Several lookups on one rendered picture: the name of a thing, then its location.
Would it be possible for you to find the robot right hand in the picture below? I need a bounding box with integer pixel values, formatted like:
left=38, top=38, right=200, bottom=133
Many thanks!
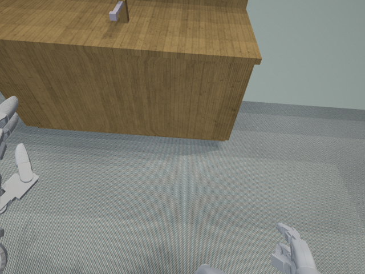
left=271, top=223, right=317, bottom=274

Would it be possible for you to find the counter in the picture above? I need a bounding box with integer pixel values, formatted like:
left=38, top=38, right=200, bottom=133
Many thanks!
left=0, top=0, right=262, bottom=141

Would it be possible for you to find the tap lever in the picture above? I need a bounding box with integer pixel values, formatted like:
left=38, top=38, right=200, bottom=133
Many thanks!
left=109, top=1, right=124, bottom=21

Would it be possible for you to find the robot left hand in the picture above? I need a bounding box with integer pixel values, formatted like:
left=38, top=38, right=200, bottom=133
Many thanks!
left=0, top=96, right=39, bottom=215

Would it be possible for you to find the robot right shin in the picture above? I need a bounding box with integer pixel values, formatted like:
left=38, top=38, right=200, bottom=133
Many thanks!
left=196, top=264, right=210, bottom=272

